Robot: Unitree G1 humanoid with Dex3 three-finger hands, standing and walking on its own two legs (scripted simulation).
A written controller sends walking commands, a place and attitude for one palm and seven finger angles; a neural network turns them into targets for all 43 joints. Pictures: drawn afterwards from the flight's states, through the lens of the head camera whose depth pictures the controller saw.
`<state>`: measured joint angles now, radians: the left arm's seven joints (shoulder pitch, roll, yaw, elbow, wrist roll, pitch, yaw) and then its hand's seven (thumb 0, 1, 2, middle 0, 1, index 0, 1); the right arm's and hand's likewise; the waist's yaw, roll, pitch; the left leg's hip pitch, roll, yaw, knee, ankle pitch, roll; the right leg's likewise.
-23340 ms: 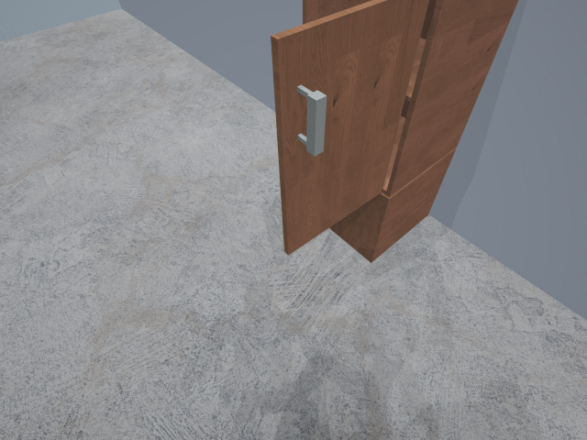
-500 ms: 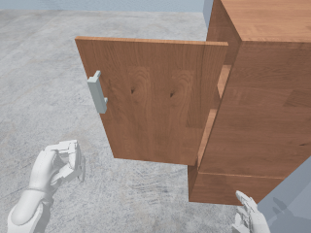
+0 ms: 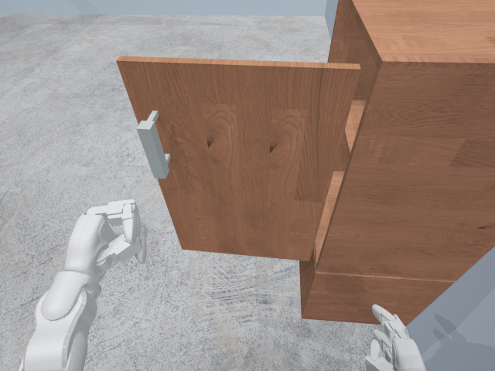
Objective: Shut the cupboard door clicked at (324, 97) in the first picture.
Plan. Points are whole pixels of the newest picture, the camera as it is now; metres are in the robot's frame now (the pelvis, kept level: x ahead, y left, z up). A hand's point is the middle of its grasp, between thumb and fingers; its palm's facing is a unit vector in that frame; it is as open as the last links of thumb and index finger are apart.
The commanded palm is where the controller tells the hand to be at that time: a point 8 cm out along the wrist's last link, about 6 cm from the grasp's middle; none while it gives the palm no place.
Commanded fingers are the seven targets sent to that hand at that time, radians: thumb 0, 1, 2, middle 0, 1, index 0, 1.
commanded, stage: bring the fist close to the handle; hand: left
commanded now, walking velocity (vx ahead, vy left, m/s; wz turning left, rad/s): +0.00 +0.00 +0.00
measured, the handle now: (157, 144) +0.48 +0.22 +0.11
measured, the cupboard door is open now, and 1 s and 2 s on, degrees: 88 88 77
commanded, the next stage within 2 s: push the door shut along its arc in 1.12 s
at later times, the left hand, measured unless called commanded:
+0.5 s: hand (162, 195) +0.35 +0.18 +0.11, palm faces -0.01 -1.00 -0.03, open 3.1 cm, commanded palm +0.34 +0.22 +0.11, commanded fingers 0.00 0.90 0.90 -1.30 -1.50 -1.30 -1.50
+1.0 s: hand (166, 179) +0.39 +0.18 +0.11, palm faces +0.01 -1.00 -0.01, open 3.1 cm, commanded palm +0.37 +0.22 +0.11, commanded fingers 0.00 0.90 0.90 -1.30 -1.50 -1.30 -1.50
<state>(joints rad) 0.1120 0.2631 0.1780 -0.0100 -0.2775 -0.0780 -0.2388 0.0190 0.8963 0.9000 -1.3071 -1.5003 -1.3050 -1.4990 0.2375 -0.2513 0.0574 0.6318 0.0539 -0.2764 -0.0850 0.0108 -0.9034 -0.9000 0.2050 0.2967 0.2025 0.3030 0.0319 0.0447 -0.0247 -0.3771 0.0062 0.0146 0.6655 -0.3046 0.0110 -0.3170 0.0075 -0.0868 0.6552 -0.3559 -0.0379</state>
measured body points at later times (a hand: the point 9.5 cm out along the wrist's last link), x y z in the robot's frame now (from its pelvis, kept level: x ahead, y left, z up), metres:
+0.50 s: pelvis +0.01 +0.00 +0.00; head +0.03 -0.01 +0.45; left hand +0.35 +0.23 +0.12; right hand +0.16 -0.24 -0.09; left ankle +0.03 +0.11 -0.72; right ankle +0.00 -0.09 -0.72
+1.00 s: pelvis +0.02 +0.00 +0.00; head +0.04 -0.01 +0.45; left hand +0.39 +0.23 +0.11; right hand +0.12 -0.26 -0.10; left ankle +0.03 +0.11 -0.72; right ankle +0.00 -0.09 -0.72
